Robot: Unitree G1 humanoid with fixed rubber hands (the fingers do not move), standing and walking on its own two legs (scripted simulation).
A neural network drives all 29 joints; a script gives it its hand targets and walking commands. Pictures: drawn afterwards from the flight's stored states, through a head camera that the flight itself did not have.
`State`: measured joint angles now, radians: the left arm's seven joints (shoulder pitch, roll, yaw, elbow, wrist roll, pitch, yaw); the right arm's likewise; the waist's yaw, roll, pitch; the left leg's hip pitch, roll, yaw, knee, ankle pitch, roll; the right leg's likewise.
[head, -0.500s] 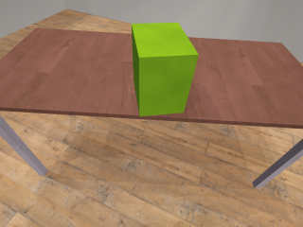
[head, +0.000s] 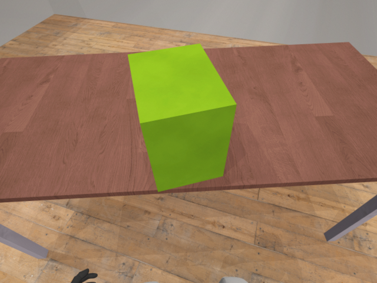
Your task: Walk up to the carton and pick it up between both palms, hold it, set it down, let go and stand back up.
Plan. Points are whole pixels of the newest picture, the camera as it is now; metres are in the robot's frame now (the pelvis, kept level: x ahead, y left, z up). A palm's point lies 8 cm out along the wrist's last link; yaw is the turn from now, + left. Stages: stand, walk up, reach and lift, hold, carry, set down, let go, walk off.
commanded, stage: walk up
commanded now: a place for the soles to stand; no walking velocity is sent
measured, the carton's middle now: (178, 119) +0.47 +0.01 +0.07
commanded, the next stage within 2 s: none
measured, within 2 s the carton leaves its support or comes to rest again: neither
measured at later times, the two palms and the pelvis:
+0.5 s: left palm out of the picture +0.13 +0.29 -0.11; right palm (303, 274) +0.14 -0.23 -0.08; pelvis +0.03 +0.03 +0.00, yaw -2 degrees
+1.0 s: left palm out of the picture +0.15 +0.28 -0.09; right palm out of the picture +0.09 -0.24 -0.10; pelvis +0.04 +0.03 +0.01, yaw -3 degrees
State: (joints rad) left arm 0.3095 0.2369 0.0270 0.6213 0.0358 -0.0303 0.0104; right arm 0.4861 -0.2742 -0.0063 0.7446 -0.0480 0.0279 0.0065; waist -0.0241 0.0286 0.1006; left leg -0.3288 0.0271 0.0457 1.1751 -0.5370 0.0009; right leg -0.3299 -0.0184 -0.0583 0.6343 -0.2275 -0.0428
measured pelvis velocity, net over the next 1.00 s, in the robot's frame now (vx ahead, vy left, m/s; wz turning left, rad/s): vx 0.04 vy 0.03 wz -0.05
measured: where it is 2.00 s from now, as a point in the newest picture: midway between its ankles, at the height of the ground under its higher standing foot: outside the picture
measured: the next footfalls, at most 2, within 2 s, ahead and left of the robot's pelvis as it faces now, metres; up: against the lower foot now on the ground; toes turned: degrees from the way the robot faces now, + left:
left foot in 0.22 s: +0.14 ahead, +0.16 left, +0.00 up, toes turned +1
right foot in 0.50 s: +0.05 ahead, -0.10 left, +0.00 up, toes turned -2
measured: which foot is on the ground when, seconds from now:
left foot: up 0.00-0.20, down 0.22-1.00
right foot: down 0.00-0.24, up 0.26-0.48, down 0.50-1.00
